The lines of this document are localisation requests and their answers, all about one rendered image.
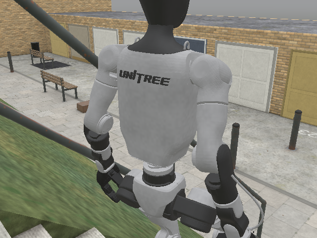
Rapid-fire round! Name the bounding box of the robot left upper arm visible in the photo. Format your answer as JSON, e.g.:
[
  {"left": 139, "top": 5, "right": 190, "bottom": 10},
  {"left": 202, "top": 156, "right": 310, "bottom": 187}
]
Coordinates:
[{"left": 84, "top": 44, "right": 130, "bottom": 134}]

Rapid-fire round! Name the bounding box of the humanoid robot torso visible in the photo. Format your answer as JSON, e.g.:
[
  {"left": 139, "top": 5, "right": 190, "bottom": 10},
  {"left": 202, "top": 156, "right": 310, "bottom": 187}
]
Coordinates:
[{"left": 117, "top": 37, "right": 198, "bottom": 221}]

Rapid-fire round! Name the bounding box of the robot right forearm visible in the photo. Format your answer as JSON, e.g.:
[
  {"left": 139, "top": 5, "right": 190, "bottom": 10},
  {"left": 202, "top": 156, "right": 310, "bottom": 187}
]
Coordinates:
[{"left": 205, "top": 144, "right": 251, "bottom": 238}]

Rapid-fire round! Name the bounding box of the robot right upper arm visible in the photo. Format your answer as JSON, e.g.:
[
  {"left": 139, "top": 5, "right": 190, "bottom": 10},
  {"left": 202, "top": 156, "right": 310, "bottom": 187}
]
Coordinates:
[{"left": 189, "top": 51, "right": 232, "bottom": 174}]

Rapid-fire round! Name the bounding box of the humanoid robot head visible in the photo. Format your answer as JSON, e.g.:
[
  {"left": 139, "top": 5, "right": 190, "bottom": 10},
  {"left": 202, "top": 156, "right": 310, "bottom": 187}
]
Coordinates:
[{"left": 128, "top": 0, "right": 190, "bottom": 55}]

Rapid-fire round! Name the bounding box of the robot left forearm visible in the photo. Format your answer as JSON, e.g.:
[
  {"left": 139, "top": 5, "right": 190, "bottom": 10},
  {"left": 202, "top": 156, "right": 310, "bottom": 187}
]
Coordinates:
[{"left": 84, "top": 125, "right": 115, "bottom": 173}]

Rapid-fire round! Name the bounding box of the robot left hand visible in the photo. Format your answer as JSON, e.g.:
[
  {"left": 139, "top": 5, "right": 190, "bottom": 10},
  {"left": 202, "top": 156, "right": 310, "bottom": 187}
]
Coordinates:
[{"left": 97, "top": 164, "right": 123, "bottom": 203}]

